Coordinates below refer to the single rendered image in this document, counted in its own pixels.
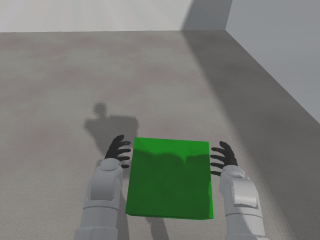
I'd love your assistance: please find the carton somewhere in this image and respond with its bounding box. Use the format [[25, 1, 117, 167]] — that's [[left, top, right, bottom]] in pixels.
[[125, 137, 214, 220]]

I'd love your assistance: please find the robot right forearm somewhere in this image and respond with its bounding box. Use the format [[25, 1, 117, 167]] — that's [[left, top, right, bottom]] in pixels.
[[219, 165, 270, 240]]

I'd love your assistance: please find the robot right hand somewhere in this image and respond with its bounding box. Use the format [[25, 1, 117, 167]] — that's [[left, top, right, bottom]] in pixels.
[[210, 141, 238, 176]]

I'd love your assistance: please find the robot left forearm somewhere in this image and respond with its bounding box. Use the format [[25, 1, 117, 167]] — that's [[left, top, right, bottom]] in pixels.
[[73, 158, 123, 240]]

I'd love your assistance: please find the robot left hand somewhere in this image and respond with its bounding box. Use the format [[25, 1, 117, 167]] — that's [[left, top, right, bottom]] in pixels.
[[104, 134, 131, 169]]

